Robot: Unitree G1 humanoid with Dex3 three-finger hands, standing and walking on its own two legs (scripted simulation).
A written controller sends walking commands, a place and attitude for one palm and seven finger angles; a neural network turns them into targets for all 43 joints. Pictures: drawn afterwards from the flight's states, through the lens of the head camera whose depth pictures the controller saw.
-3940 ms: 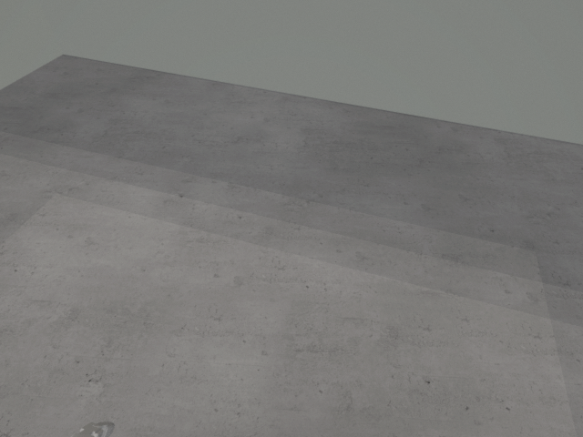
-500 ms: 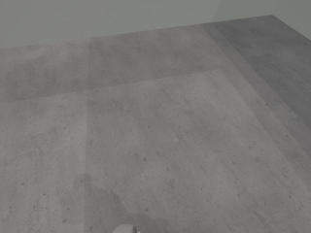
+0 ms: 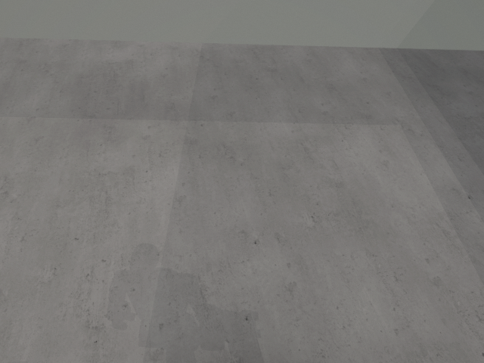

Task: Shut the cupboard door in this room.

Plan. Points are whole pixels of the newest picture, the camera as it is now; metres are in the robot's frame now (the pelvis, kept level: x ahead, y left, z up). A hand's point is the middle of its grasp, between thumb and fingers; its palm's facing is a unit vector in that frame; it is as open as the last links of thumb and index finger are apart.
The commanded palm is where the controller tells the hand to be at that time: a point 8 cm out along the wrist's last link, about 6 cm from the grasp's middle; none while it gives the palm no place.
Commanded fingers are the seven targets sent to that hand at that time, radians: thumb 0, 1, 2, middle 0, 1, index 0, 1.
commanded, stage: turn or walk to find it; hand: left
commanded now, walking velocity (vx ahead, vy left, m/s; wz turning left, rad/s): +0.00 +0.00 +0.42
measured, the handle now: out of the picture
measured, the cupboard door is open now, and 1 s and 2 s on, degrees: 80 80 80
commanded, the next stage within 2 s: none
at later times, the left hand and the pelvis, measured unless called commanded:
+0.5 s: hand out of the picture -0.04 +0.18 -0.17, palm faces +0.27 -0.94 -0.23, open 7.4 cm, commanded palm none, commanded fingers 0.00 0.90 0.90 -0.20 -0.30 -0.20 -0.30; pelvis -0.03 -0.01 +0.00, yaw +15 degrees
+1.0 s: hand out of the picture -0.04 +0.22 -0.15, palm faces +0.43 -0.87 -0.26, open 7.4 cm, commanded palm none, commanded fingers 0.00 0.90 0.90 -0.20 -0.30 -0.20 -0.30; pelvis -0.05 -0.01 +0.00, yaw +26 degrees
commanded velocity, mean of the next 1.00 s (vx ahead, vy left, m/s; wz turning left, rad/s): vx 0.00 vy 0.00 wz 0.42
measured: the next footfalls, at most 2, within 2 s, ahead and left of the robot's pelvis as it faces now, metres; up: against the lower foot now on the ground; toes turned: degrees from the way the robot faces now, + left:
right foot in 0.10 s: +0.04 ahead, -0.13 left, +0.00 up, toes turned +0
left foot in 0.54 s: -0.04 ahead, +0.11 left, +0.00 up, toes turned +21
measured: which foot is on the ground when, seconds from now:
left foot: down 0.00-0.10, up 0.12-0.52, down 0.54-1.00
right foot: up 0.00-0.08, down 0.10-0.56, up 0.58-1.00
